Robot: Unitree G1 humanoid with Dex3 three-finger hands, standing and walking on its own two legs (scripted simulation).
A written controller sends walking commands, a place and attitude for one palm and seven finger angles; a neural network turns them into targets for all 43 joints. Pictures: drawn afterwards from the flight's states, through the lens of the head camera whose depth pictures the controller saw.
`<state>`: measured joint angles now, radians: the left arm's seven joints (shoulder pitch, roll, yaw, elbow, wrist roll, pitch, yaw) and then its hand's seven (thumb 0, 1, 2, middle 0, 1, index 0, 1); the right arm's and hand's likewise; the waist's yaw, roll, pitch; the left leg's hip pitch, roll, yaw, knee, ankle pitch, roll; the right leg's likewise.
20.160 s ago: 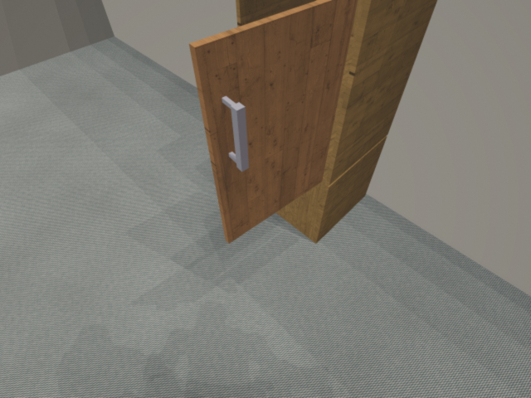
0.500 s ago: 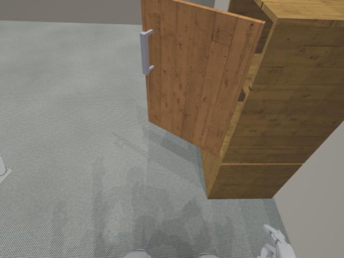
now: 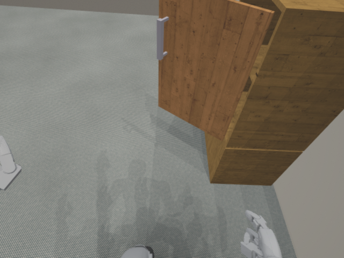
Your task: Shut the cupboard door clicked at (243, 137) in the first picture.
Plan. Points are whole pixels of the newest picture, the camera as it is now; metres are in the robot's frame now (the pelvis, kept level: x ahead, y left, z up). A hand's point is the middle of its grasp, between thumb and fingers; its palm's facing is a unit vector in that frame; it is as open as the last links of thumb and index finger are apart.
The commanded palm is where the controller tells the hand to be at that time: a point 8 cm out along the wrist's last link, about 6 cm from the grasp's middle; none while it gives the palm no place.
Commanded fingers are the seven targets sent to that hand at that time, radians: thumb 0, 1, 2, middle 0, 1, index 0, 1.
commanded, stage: stop stepping back and stand still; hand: left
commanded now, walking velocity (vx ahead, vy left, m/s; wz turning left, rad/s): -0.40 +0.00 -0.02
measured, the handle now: (163, 38) +0.86 +0.15 +0.08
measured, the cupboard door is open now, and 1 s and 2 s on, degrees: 55 55 55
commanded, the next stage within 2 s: let the arm hang, fingers relaxed in 1.64 s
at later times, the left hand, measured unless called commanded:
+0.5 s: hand out of the picture +0.13 +0.31 +0.18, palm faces +0.49 -0.83 -0.26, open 7.4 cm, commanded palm +0.06 +0.33 +0.19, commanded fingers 0.00 0.90 0.90 -0.20 -0.30 -0.20 -0.30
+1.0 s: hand out of the picture +0.07 +0.32 +0.18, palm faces +0.45 -0.82 -0.36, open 7.4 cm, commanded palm +0.01 +0.36 +0.19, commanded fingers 0.00 0.90 0.90 -0.20 -0.30 -0.20 -0.30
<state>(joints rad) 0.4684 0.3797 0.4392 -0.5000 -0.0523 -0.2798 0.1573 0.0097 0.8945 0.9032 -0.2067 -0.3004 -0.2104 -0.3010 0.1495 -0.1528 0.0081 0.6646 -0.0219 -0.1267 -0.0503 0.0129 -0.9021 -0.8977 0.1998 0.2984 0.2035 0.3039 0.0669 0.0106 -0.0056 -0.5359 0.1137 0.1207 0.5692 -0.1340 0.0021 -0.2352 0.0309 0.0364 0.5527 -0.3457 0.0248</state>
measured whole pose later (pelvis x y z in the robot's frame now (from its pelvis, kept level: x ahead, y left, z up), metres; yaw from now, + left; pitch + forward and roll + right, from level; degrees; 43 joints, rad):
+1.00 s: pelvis -0.15 +0.07 +0.01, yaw -3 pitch +0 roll +0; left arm 0.50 0.35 0.36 -0.45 -0.03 -0.17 0.20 0.01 0.89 0.90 -0.21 -0.30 -0.21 -0.30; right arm 0.30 -0.28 -0.03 0.66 -0.02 -0.09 -0.11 0.02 -0.90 -0.90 0.20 0.30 0.20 0.30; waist 0.00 -0.02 -0.07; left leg -0.25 0.06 0.07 0.51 -0.32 0.03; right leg -0.29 -0.01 -0.09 0.55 -0.27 -0.04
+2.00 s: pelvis -0.15 +0.10 +0.01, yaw -3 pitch +0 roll +1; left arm 0.25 0.20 -0.02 0.76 0.02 0.07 0.00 0.01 0.91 0.90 -0.20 -0.30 -0.20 -0.30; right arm 0.18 -0.27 0.02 0.84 -0.03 0.02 0.01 0.01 -0.91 -0.90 0.20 0.30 0.20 0.30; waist -0.03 0.01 0.03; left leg -0.29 -0.02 0.06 0.55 -0.26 0.03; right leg -0.32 -0.03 -0.04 0.56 -0.24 -0.01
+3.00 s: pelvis -0.13 +0.10 +0.02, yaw -4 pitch -2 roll +0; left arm 0.20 0.23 0.02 1.12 0.01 0.00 0.01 0.00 0.91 0.90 -0.20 -0.30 -0.20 -0.30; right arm 0.21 -0.24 0.00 1.10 -0.02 0.00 -0.01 0.01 -0.91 -0.90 0.20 0.30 0.20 0.30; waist -0.01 0.01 0.04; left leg -0.15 -0.01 0.06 0.37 -0.20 0.03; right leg -0.18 -0.01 -0.03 0.37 -0.16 0.00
